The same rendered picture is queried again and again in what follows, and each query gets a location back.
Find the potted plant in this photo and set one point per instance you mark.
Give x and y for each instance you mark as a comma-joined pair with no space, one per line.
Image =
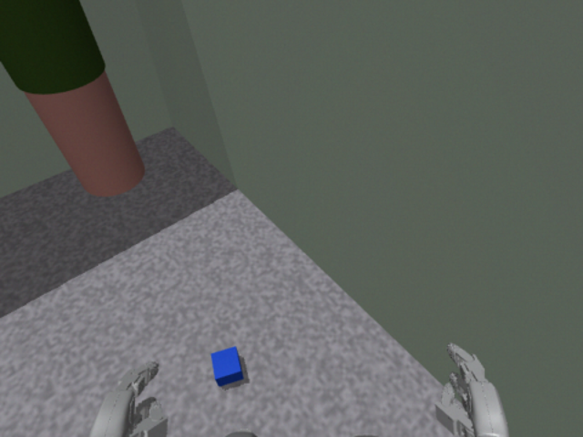
48,49

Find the cube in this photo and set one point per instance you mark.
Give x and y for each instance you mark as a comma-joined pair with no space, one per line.
226,366

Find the left robot hand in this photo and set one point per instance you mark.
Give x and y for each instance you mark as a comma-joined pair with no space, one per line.
119,417

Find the right robot hand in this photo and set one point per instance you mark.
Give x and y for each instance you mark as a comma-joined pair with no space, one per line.
484,413

